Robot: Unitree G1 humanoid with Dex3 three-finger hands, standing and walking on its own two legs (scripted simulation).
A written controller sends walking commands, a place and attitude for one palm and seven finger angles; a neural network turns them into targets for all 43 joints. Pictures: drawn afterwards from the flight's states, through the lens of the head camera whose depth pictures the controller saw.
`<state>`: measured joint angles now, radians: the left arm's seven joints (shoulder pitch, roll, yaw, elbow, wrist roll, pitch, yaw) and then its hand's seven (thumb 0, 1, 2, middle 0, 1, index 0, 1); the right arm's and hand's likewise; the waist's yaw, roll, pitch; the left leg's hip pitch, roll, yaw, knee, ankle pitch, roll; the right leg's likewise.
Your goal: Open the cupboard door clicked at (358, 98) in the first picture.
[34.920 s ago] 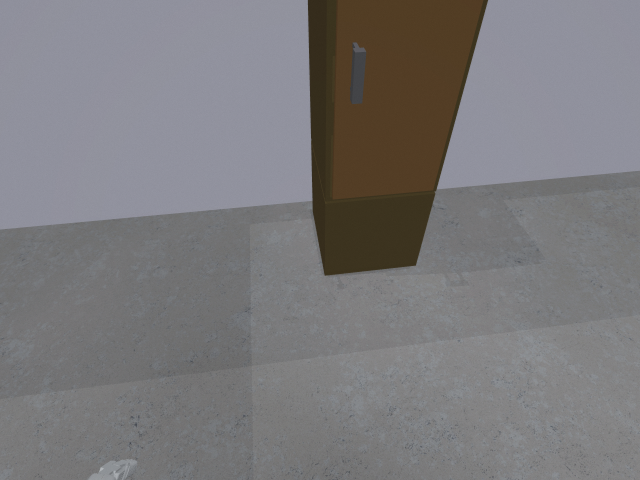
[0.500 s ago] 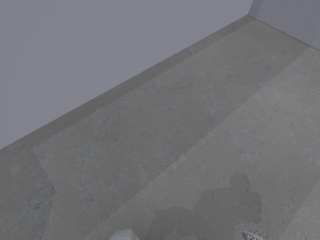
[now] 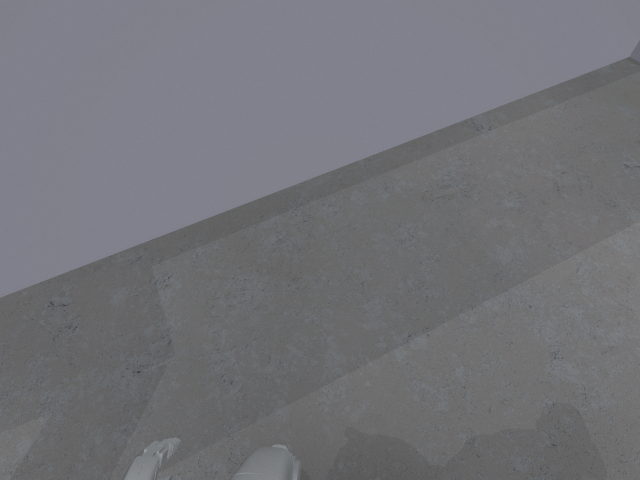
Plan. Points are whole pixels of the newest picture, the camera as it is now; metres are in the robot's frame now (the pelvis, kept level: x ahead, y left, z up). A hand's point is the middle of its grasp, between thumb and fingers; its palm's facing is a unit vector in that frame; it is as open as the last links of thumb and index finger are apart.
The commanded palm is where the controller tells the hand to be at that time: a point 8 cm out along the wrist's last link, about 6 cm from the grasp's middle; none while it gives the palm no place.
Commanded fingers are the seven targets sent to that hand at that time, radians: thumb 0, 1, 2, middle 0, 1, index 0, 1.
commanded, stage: turn to face it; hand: left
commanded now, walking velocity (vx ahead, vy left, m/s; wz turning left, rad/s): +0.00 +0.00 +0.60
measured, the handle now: out of the picture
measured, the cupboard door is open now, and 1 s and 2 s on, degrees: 48 48 48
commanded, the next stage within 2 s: take the last steps up to it in 2.00 s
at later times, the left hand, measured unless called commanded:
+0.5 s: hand out of the picture +0.02 +0.26 -0.17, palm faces +0.32 -0.91 -0.25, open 7.4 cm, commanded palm none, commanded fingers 0.00 0.90 0.90 -0.20 -0.30 -0.20 -0.30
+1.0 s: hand out of the picture -0.02 +0.18 -0.16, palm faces +0.58 -0.78 -0.23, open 7.3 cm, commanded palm none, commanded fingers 0.00 0.90 0.90 -0.20 -0.30 -0.20 -0.30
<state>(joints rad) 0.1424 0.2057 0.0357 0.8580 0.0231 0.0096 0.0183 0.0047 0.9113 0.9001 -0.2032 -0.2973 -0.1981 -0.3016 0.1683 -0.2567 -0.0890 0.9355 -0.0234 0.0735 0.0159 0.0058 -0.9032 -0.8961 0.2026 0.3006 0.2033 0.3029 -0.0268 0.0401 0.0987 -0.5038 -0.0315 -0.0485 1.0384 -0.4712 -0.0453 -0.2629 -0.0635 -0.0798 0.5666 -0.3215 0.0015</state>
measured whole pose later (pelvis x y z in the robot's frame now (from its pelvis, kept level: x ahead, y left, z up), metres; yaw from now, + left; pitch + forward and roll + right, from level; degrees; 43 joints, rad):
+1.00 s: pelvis +0.04 -0.01 +0.00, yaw +37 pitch +0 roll +2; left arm 0.21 0.20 0.04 0.89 0.03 0.00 0.02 0.00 0.92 0.90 -0.21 -0.30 -0.20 -0.30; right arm 0.12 -0.24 -0.07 0.94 -0.02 0.08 0.03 0.01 -0.91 -0.90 0.20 0.30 0.20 0.30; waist 0.00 -0.03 0.13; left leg -0.41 0.02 0.07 0.81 -0.43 -0.06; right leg -0.16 -0.13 -0.21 0.53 -0.35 0.02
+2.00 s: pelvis +0.07 +0.03 -0.01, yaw +68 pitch +0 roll +0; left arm 0.25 0.26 0.06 0.97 0.02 0.06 0.02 0.01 0.92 0.90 -0.20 -0.30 -0.20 -0.30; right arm 0.08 -0.21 -0.04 0.92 -0.03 0.02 0.00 0.00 -0.91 -0.90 0.20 0.30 0.20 0.30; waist 0.03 -0.06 0.10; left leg -0.31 -0.01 0.07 0.62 -0.32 0.05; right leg -0.35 -0.11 -0.08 1.01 -0.56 0.06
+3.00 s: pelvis +0.01 +0.27 +0.01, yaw +78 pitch +0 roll +1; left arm 0.17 0.18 0.06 1.00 0.03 0.00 -0.01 0.01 0.92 0.90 -0.20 -0.30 -0.19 -0.30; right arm 0.28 -0.17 -0.04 1.03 -0.03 -0.07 -0.02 -0.01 -0.94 -0.90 0.20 0.30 0.20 0.30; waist 0.01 -0.03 0.03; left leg -0.12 -0.06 0.18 0.32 -0.21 0.09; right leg -0.59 -0.12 -0.08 1.04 -0.21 0.01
